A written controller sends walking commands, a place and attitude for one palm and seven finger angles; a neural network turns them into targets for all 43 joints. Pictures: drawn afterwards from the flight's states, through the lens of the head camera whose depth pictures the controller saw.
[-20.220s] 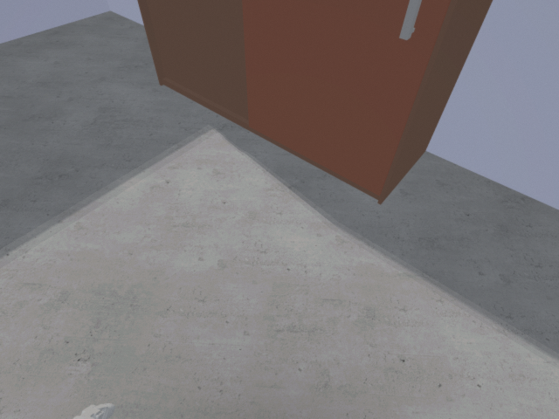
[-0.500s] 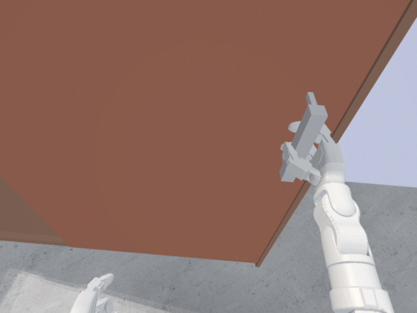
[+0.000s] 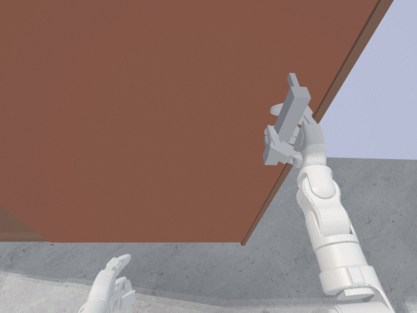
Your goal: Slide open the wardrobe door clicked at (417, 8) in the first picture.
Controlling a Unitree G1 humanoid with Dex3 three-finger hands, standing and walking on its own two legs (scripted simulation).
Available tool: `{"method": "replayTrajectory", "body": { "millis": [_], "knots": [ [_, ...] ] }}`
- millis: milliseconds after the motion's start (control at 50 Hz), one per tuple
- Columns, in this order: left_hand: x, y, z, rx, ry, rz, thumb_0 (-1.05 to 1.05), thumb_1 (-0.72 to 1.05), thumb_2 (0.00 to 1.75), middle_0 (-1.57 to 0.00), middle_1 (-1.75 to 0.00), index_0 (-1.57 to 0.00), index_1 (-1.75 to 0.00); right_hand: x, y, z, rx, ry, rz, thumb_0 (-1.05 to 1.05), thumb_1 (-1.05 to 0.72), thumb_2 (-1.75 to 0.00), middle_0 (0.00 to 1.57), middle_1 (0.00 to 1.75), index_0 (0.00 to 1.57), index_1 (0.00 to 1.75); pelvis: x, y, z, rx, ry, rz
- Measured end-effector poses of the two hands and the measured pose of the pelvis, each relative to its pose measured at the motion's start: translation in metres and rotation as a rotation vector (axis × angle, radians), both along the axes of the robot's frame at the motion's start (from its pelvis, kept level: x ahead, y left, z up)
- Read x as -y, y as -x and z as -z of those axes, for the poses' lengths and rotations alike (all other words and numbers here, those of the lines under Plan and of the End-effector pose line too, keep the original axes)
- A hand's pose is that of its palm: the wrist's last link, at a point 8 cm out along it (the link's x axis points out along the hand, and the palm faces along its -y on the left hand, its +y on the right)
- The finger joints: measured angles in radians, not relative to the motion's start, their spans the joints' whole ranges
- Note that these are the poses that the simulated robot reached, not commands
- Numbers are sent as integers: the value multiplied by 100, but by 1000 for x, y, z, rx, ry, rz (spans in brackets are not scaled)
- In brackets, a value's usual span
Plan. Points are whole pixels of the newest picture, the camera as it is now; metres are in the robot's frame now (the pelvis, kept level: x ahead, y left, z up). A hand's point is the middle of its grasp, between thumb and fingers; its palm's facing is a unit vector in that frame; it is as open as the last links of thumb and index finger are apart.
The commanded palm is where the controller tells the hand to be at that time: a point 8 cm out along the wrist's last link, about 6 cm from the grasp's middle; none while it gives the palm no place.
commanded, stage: step sideways, sliding the door along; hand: right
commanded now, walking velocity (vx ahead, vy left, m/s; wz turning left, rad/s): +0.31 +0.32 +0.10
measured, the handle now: (280, 122) +0.45 -0.11 +0.12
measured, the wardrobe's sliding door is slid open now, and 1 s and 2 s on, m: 0.00 0.09 0.42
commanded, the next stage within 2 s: none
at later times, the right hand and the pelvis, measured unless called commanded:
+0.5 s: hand (261, 143) +0.39 -0.07 +0.12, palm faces +0.13 +0.99 -0.09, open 6.5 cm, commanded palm +0.37 -0.06 +0.13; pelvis -0.01 +0.07 -0.01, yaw -3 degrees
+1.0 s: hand (221, 137) +0.40 +0.00 +0.12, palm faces +0.33 +0.94 -0.03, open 6.7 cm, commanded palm +0.36 +0.03 +0.13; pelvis +0.03 +0.20 +0.00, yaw -4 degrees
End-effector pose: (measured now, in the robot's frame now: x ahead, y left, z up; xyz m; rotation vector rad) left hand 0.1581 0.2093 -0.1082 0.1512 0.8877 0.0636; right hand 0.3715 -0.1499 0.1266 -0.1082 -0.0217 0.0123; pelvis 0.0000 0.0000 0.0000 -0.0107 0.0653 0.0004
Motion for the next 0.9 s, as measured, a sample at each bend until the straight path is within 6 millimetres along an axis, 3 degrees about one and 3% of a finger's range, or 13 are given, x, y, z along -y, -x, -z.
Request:
{"method": "replayTrajectory", "body": {
  "millis": [100, 200, 320, 420, 480, 580, 660, 780, 900],
  "knots": [
    [-15, 20, 12, -37, 23, -23, 1, 91, 90, -20, -30, -21, -30, -5, 3, -2, -18, 22, 69, -3, -66, -83, 36, 135, 24, 140, -16, 10, 3, 64, 8, -14],
    [-46, 32, 32, -64, 6, -39, 1, 90, 90, -21, -30, -21, -30, -12, 5, -1, -2, 39, 147, -4, -68, -84, 35, 136, 19, 140, -41, 11, 18, 110, -9, 22],
    [-80, 31, 21, -110, -80, -5, 2, 91, 90, -20, -30, -20, -30, -18, 5, 0, 1, 6, 176, -2, -69, -85, 33, 138, 18, 140, -54, 11, 6, 119, 6, 66],
    [-90, 7, 14, -67, -131, 32, 2, 91, 90, -20, -30, -20, -30, -22, 4, 4, 69, -16, 146, -1, -70, -84, 36, 139, 19, 140, -56, 6, 12, 95, -4, 75],
    [-85, -12, 9, -36, -98, 54, 2, 91, 90, -20, -30, -20, -30, -25, 4, 6, 90, -19, 132, -2, -71, -82, 36, 140, 18, 140, -65, 7, 11, 110, 4, 57],
    [-76, -41, -5, 23, -23, 118, 2, 91, 90, -20, -30, -20, -30, -35, 5, 5, 86, -20, 143, -1, -72, -82, 33, 140, 17, 140, -88, -1, 1, 108, -34, 22],
    [-81, -62, -10, 70, 29, 163, 2, 91, 90, -20, -30, -21, -30, -45, 6, 5, 81, -21, 189, -1, -71, -83, 34, 140, 19, 139, -117, -10, -1, 117, -52, 12],
    [-122, -90, 4, 134, 101, 176, 1, 90, 90, -21, -30, -21, -30, -64, 8, 4, 85, 44, 331, -4, -65, -83, 40, 140, 20, 139, -171, -27, 11, 139, -45, 35],
    [-183, -94, 3, 99, 0, 100, 2, 91, 90, -20, -30, -21, -30, -88, 10, 3, 63, 35, 388, -4, -64, -84, 39, 137, 18, 140, -190, -26, -3, 76, 14, 63]
  ]
}}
